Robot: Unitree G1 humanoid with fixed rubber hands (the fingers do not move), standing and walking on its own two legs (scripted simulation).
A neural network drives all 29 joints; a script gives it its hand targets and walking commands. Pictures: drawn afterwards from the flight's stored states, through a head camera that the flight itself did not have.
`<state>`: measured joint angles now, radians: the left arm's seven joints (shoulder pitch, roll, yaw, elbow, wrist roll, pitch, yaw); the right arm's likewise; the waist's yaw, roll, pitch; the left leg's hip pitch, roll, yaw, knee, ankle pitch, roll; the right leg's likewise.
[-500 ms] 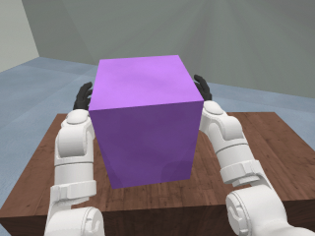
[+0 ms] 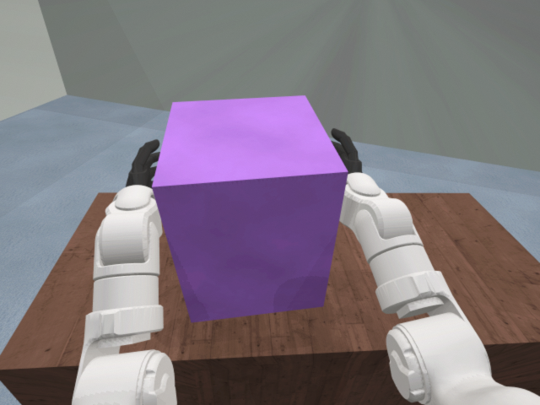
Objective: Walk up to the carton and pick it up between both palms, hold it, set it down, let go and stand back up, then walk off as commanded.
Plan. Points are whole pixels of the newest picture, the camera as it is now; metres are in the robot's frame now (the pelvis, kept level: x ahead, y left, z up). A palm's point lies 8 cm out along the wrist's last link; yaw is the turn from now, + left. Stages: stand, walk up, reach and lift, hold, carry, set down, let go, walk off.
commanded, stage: hold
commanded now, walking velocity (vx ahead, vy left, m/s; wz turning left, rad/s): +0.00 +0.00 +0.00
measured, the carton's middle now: (249, 206) +0.36 +0.01 +0.18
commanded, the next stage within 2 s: set down in 1.16 s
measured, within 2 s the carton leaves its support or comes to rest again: neither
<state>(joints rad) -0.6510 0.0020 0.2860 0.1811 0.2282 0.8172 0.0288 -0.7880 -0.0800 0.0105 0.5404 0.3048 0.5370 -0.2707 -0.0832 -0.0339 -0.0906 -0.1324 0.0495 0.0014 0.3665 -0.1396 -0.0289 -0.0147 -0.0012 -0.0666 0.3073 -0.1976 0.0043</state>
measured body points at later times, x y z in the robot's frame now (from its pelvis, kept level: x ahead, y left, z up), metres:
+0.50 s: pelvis +0.01 +0.00 +0.00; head -0.07 +0.02 +0.44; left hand +0.37 +0.16 +0.21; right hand +0.38 -0.14 +0.23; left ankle +0.04 +0.13 -0.75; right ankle -0.01 -0.12 -0.75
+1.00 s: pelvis +0.00 +0.00 +0.00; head -0.07 +0.02 +0.44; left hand +0.37 +0.16 +0.21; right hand +0.37 -0.14 +0.23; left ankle +0.04 +0.13 -0.75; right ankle -0.01 -0.12 -0.75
